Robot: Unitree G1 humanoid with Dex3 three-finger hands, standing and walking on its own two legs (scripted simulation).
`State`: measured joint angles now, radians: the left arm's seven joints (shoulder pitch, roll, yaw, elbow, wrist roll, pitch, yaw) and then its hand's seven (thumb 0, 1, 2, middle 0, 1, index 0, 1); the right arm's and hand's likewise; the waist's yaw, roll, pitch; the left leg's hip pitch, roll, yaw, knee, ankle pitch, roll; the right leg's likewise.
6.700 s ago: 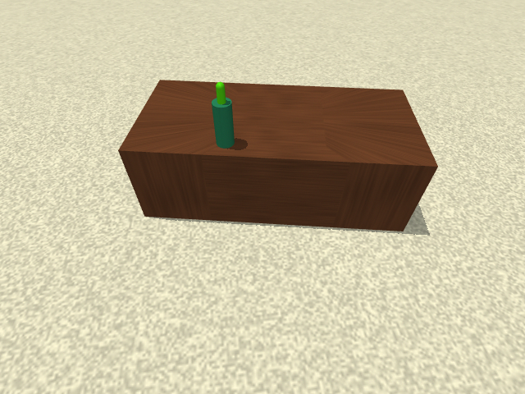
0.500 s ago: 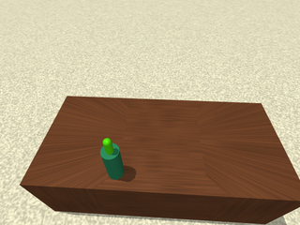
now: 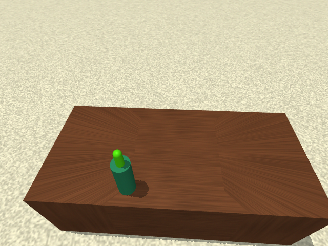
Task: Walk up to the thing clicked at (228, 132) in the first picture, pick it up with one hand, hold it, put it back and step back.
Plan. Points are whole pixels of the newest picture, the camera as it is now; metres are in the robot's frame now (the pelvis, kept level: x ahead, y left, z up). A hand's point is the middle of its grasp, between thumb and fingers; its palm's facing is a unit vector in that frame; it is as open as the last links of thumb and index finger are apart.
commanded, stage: stand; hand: left
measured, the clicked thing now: (122, 171) +0.46 +0.17 -0.23
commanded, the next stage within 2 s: go down in 0.62 s
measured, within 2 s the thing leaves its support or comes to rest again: neither
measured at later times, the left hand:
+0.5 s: hand out of the picture +0.07 +0.25 -0.16, palm faces -0.03 -0.94 -0.34, open 7.4 cm
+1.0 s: hand out of the picture +0.16 +0.25 -0.15, palm faces +0.04 -0.94 -0.33, open 12.0 cm
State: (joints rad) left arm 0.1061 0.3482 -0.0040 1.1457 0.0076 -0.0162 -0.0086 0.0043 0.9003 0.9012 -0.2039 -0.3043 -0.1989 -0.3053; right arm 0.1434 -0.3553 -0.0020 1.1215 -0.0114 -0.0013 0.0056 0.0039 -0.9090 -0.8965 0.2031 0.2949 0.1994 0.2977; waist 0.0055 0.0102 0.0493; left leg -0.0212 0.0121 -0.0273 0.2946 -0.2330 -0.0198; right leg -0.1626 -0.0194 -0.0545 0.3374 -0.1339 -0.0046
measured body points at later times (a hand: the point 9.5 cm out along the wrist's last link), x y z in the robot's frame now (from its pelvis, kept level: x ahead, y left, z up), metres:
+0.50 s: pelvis +0.00 +0.00 +0.00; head +0.01 +0.00 +0.45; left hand +0.08 +0.30 -0.13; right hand +0.06 -0.30 -0.14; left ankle -0.04 +0.13 -0.75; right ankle +0.03 -0.11 -0.75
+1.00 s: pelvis -0.02 +0.01 -0.02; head +0.04 +0.00 +0.43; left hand +0.16 +0.29 -0.12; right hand +0.16 -0.29 -0.12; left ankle -0.04 +0.13 -0.75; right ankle +0.03 -0.11 -0.75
